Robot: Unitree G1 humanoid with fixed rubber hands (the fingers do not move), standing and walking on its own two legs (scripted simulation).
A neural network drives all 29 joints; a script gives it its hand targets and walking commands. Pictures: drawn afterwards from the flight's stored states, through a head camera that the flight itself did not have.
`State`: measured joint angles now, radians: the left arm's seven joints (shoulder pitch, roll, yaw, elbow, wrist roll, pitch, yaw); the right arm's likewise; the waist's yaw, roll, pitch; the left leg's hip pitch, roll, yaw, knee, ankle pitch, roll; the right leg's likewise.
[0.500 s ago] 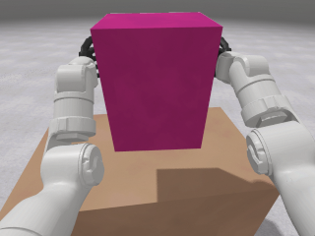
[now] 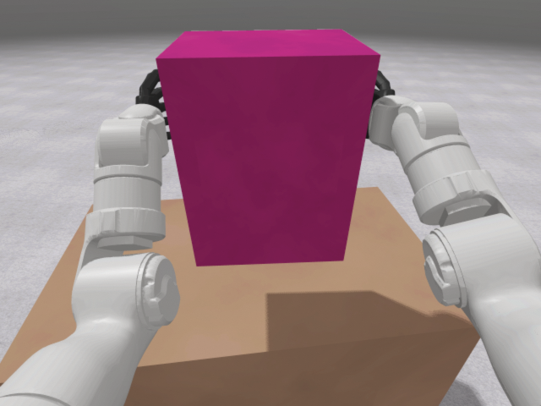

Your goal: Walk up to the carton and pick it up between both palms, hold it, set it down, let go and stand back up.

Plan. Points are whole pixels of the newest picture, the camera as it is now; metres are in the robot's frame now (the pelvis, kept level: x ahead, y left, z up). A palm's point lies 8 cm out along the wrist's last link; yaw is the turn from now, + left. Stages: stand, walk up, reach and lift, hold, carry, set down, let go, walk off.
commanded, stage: hold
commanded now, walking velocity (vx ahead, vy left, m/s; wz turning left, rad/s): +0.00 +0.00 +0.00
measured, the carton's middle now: (267, 150) +0.37 +0.00 +0.28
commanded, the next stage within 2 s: none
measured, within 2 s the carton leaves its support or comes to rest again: neither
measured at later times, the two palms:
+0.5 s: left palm (150, 119) +0.37 +0.16 +0.33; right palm (378, 114) +0.36 -0.15 +0.33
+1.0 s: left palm (149, 119) +0.37 +0.16 +0.33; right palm (378, 114) +0.36 -0.15 +0.33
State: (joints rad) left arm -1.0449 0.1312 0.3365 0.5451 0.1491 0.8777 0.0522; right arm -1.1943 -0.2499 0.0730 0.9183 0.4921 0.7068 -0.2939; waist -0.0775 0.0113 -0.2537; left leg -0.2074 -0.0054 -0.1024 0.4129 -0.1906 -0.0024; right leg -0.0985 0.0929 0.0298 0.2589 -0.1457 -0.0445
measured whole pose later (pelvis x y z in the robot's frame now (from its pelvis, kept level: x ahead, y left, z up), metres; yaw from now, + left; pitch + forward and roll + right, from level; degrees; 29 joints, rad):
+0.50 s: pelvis +0.00 +0.00 +0.00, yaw +0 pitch +0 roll -2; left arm -1.06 0.14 0.34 0.57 0.15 0.87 0.05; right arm -1.21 -0.25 0.06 0.94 0.48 0.70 -0.29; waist -0.07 0.01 -0.26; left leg -0.22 -0.01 -0.10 0.41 -0.19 0.00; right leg -0.11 0.09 0.03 0.26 -0.14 -0.04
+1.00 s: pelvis +0.00 +0.00 +0.00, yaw +0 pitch +0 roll -2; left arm -1.06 0.14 0.34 0.57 0.15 0.87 0.05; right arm -1.21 -0.25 0.06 0.94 0.48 0.71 -0.29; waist -0.07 0.01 -0.26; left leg -0.21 -0.01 -0.10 0.41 -0.19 0.00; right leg -0.11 0.09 0.03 0.26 -0.14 -0.04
